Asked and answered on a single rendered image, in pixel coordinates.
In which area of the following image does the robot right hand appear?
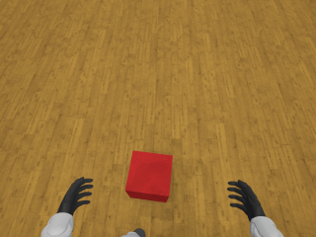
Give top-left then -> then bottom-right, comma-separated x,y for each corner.
227,180 -> 266,222

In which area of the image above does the robot right forearm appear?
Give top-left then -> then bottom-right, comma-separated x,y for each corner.
250,216 -> 283,237

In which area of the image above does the robot left forearm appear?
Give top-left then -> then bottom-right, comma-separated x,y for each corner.
40,212 -> 74,237

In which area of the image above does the robot left hand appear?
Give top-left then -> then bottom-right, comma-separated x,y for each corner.
57,177 -> 94,216

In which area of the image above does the carton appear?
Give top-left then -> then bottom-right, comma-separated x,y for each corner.
125,150 -> 173,202

